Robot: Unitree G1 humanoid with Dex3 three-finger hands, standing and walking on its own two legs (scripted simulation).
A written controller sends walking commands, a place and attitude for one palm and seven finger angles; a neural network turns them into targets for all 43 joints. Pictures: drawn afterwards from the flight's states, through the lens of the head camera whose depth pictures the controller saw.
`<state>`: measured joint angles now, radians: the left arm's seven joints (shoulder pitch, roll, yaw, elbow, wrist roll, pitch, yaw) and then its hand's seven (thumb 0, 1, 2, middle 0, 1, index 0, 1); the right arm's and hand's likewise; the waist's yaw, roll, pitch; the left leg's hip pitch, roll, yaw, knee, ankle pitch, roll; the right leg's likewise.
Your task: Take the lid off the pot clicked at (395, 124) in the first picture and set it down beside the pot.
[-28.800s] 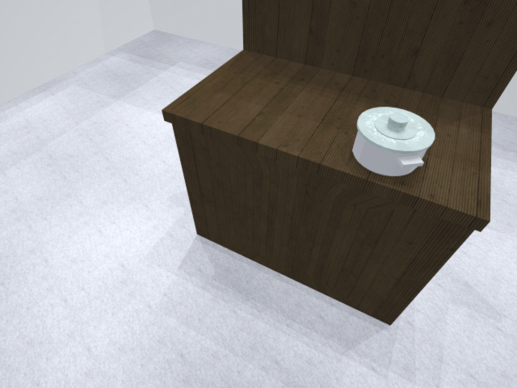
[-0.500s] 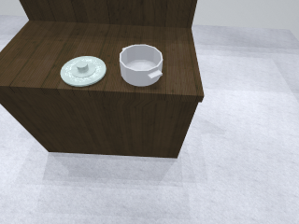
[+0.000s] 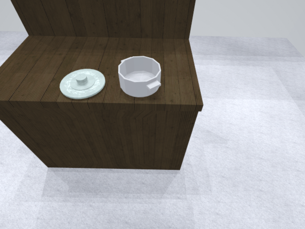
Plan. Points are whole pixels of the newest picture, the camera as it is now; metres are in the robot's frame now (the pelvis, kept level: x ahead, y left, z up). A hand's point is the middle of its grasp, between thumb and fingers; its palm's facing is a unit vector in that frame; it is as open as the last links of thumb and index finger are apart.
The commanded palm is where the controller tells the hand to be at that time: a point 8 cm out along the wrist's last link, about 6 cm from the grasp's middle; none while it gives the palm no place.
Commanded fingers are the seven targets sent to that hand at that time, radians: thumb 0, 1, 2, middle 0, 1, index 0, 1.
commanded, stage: let the arm hang, fingers relaxed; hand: left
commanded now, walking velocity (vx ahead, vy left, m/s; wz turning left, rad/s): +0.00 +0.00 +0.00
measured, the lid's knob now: (81, 78) +0.67 +0.33 -0.03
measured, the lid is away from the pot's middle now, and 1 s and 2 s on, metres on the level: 0.25 0.25 0.25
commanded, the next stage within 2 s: look to check the result in 0.84 s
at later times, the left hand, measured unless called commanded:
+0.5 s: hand out of the picture -0.01 +0.17 -0.18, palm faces +0.03 -0.98 -0.19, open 7.3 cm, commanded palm none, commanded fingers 0.00 0.90 0.90 -0.20 -0.30 -0.20 -0.30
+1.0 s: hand out of the picture -0.01 +0.17 -0.18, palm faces +0.03 -0.98 -0.20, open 7.3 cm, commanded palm none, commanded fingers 0.00 0.90 0.90 -0.20 -0.30 -0.20 -0.30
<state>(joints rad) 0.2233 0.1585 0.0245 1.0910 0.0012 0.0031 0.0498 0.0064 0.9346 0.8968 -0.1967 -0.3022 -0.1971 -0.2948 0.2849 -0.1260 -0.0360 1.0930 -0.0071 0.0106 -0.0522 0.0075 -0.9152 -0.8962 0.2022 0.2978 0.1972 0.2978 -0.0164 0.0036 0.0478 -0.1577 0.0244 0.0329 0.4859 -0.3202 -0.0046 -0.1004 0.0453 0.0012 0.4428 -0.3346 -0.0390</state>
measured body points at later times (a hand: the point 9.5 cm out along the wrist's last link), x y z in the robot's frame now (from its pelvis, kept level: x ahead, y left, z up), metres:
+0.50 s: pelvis +0.00 +0.00 +0.00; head +0.02 +0.00 +0.45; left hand -0.01 +0.22 -0.16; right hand -0.02 -0.21 -0.16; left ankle -0.04 +0.12 -0.74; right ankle -0.06 -0.10 -0.74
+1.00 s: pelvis +0.00 +0.00 +0.00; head +0.02 +0.00 +0.45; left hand -0.01 +0.22 -0.16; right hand -0.02 -0.21 -0.16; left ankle -0.04 +0.12 -0.74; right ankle -0.06 -0.10 -0.74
